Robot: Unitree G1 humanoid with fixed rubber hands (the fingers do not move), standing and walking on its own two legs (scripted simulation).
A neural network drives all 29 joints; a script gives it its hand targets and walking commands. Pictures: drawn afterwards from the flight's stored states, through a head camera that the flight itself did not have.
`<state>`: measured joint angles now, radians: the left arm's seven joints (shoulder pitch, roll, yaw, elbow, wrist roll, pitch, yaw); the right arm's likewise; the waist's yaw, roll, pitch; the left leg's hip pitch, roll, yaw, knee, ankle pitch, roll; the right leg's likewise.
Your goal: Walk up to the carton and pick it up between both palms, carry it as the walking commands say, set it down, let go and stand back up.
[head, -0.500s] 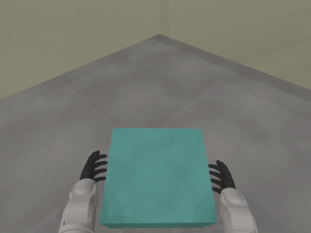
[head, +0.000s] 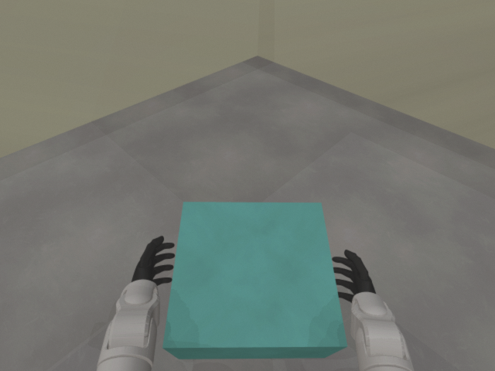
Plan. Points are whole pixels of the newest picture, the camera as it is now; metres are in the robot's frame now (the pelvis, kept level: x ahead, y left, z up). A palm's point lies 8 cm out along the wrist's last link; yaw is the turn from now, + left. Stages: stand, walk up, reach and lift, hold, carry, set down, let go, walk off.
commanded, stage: carry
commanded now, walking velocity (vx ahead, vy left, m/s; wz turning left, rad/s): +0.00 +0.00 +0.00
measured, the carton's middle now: (252, 278) +0.32 +0.00 -0.07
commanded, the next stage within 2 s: none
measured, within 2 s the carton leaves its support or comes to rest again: neither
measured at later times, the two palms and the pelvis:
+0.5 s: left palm (146, 300) +0.23 +0.16 +0.03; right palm (380, 310) +0.23 -0.20 +0.02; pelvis -0.04 -0.02 +0.01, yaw +0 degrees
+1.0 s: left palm (155, 320) +0.20 +0.14 +0.03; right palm (400, 334) +0.20 -0.22 +0.02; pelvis -0.08 -0.04 +0.01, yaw +0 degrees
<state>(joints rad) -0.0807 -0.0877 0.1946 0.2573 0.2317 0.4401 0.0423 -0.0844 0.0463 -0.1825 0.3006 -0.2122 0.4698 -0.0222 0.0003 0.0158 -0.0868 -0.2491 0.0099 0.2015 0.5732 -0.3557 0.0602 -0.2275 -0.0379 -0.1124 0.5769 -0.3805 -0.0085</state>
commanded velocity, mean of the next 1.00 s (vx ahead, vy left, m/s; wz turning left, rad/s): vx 0.00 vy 0.00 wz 0.00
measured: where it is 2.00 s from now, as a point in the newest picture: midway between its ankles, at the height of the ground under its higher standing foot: outside the picture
